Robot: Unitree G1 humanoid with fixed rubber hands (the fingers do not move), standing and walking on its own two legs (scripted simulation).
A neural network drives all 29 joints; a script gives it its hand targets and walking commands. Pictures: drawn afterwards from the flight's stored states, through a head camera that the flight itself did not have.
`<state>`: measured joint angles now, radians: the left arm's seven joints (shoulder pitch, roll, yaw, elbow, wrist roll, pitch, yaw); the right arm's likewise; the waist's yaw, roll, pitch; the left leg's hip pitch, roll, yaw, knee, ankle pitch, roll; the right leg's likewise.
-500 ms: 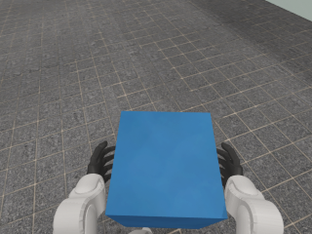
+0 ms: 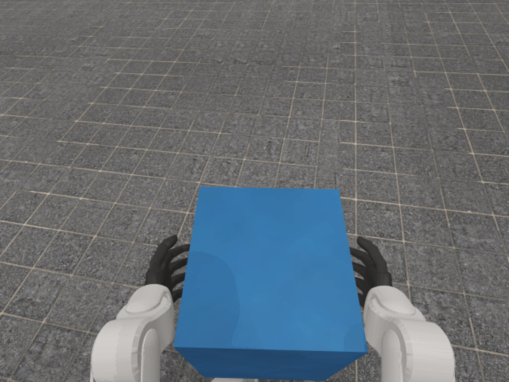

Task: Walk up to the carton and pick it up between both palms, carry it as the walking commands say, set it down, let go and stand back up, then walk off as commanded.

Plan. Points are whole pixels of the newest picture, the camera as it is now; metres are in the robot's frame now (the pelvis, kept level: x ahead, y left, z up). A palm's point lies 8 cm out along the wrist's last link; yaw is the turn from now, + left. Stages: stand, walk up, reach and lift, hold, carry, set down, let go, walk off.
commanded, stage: carry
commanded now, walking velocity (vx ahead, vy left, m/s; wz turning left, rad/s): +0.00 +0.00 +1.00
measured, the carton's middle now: (266, 290) +0.26 +0.00 +0.00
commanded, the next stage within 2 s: none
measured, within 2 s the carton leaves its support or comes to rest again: neither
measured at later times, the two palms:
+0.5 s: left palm (19, 349) +0.16 +0.29 +0.09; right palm (244, 248) +0.29 +0.03 +0.09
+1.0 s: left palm (51, 178) +0.42 +0.36 +0.10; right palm (214, 132) +0.54 +0.09 +0.09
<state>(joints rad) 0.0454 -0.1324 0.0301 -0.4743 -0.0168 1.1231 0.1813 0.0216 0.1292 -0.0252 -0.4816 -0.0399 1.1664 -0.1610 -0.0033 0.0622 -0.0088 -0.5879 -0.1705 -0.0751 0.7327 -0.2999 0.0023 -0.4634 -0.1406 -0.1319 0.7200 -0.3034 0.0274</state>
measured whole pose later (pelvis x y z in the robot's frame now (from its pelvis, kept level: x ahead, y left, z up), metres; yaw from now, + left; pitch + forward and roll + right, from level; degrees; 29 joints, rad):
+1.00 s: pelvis +0.27 +0.14 +0.02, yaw +23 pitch +6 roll +2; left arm 0.09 -0.13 0.01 -0.56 0.00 1.17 0.18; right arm 0.08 0.13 -0.02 -0.54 0.00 1.18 -0.17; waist 0.00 0.00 -0.09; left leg -0.60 0.07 0.08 0.75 -0.31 -0.02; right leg -0.08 -0.10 -0.20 0.38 -0.39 0.04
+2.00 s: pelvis +1.07 +0.39 +0.01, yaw +18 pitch +4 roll +2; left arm 0.06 -0.13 0.02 -0.53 -0.01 1.12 0.16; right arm 0.06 0.13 -0.01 -0.56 -0.02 1.15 -0.18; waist -0.06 0.01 0.00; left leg -0.11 0.05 0.15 0.45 -0.40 -0.04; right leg -0.56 -0.09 -0.10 0.59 -0.23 0.01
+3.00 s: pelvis +1.88 +0.55 +0.02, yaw +25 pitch +5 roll +2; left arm 0.02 -0.13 0.03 -0.60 0.01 1.11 0.16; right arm -0.04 0.13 -0.02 -0.57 -0.01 1.15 -0.16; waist 0.00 -0.01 0.04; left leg -0.34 0.00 0.14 0.48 -0.19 -0.04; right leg -0.23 -0.01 -0.19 0.50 -0.36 -0.08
